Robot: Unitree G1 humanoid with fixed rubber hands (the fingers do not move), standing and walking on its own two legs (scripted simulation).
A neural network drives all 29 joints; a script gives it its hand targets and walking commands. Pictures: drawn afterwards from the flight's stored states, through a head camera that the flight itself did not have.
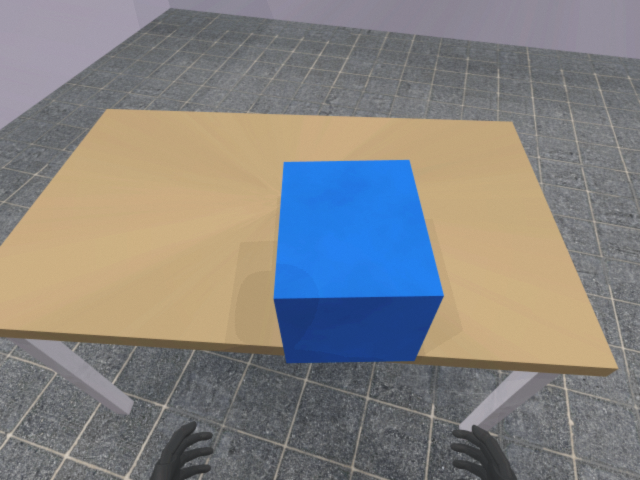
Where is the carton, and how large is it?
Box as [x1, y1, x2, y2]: [274, 160, 443, 362]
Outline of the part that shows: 409,160 284,162 274,285 274,303 286,362 414,360 443,294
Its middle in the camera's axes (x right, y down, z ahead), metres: +0.05 +0.03 +0.62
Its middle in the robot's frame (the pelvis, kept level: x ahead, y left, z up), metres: +0.46 -0.02 -0.03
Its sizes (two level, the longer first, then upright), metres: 0.260 0.207 0.200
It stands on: a table, 0.64 m high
